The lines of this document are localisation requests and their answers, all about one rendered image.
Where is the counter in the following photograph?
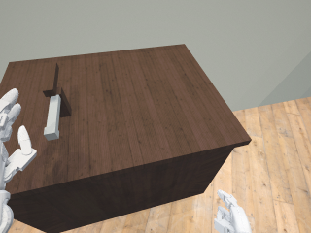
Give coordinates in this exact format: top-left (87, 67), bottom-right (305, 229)
top-left (0, 44), bottom-right (252, 233)

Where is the left robot forearm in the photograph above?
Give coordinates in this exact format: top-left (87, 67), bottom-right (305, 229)
top-left (0, 190), bottom-right (14, 233)

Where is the left robot hand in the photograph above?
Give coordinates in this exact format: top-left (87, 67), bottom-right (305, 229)
top-left (0, 88), bottom-right (37, 190)

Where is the right robot hand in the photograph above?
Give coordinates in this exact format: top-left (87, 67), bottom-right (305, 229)
top-left (214, 189), bottom-right (252, 233)

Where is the tap lever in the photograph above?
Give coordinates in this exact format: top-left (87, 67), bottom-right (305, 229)
top-left (44, 94), bottom-right (61, 141)

